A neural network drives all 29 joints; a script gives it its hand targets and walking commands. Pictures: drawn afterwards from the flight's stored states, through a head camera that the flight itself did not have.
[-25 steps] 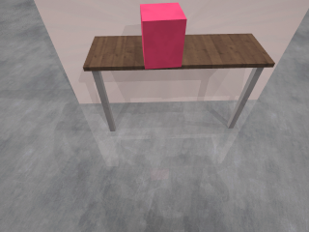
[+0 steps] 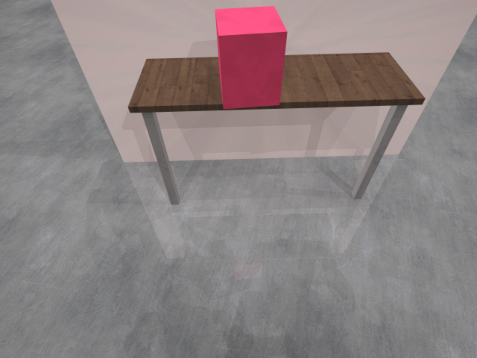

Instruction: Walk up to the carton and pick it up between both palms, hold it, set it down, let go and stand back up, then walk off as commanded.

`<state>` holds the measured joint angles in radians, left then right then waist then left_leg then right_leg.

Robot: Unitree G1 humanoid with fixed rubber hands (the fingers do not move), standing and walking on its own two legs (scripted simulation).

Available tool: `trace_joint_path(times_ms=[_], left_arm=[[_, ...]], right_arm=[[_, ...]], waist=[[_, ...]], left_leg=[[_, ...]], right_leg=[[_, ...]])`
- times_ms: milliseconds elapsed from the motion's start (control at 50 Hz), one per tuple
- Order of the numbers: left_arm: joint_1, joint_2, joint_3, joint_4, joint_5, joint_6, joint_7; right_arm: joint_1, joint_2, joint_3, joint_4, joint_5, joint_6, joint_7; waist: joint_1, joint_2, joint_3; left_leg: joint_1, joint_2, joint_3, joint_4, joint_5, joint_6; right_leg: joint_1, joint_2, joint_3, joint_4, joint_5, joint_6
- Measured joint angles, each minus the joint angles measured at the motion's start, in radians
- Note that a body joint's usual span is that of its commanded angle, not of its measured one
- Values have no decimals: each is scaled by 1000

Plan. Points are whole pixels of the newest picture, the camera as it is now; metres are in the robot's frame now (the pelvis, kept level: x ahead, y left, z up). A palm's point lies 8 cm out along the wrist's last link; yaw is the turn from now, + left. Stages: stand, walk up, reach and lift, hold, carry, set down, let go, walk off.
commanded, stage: stand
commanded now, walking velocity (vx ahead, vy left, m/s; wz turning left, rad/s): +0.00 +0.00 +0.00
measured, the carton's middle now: (248, 58) +1.04 -0.02 -0.01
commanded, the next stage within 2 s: none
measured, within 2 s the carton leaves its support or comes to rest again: neither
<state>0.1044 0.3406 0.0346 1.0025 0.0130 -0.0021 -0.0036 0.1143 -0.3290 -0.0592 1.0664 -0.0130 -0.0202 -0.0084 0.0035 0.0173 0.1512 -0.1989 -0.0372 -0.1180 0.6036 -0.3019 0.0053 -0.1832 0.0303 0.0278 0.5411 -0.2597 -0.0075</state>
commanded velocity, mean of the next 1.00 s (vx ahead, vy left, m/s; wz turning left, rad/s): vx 0.00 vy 0.00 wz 0.00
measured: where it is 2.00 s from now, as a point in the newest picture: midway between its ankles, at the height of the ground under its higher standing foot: outside the picture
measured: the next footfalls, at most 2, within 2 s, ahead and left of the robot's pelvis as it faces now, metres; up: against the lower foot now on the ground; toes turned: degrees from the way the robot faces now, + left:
none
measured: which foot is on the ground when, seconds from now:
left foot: down 0.00-1.00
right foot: down 0.00-1.00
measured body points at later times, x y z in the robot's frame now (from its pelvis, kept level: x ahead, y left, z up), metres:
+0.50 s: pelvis +0.00 +0.00 +0.00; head +0.02 +0.00 +0.45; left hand +0.10 +0.30 -0.13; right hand +0.08 -0.30 -0.13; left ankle +0.02 +0.12 -0.73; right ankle +0.03 -0.13 -0.73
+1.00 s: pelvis +0.00 +0.00 +0.00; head +0.02 +0.00 +0.45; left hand +0.10 +0.30 -0.12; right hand +0.08 -0.30 -0.13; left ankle +0.02 +0.12 -0.73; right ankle +0.03 -0.13 -0.73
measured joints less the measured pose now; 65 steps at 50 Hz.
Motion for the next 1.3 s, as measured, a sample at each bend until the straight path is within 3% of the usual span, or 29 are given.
trace_joint_path(times_ms=[1300], left_arm=[[0,-2,0,0,0,0,0]], right_arm=[[0,-2,0,1,0,1,0]], waist=[[0,1,-2]], left_leg=[[23,0,0,-29,11,-1]], right_leg=[[21,-3,0,-23,8,1]])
